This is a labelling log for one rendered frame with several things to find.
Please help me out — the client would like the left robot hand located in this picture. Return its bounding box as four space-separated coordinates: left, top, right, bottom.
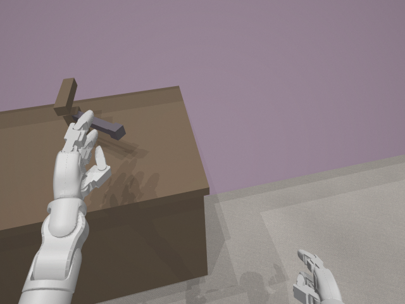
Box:
53 110 111 201

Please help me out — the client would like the right robot hand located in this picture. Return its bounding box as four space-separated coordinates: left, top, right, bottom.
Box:
293 250 343 304

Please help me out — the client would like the counter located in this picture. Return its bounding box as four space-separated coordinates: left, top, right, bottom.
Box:
0 78 209 304

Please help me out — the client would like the robot left forearm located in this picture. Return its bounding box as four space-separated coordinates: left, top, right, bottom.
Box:
18 198 89 304

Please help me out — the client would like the tap lever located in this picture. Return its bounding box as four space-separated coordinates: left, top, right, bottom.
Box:
72 111 126 141

